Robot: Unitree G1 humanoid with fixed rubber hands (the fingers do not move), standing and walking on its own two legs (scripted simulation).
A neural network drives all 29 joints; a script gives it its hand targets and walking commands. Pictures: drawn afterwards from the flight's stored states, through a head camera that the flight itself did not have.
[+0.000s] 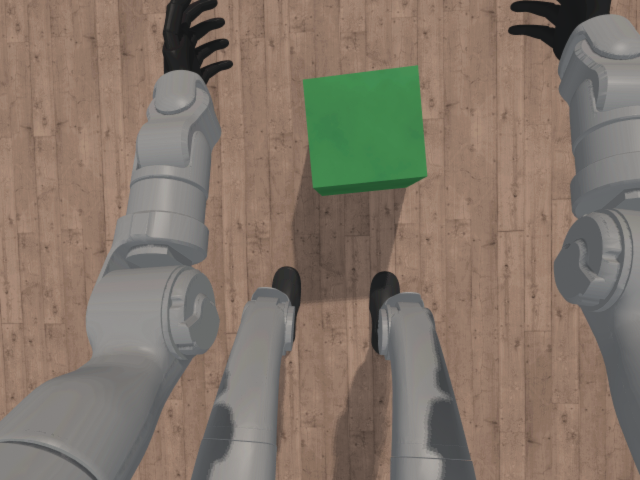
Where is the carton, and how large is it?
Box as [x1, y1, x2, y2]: [303, 65, 426, 195]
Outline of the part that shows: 417,65 303,79 313,187 321,195 406,187 426,176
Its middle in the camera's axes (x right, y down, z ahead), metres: +0.09 -0.20 +0.83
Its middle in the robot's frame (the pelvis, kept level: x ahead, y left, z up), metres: +0.53 -0.03 -0.53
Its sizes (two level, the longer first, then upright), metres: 0.210 0.200 0.250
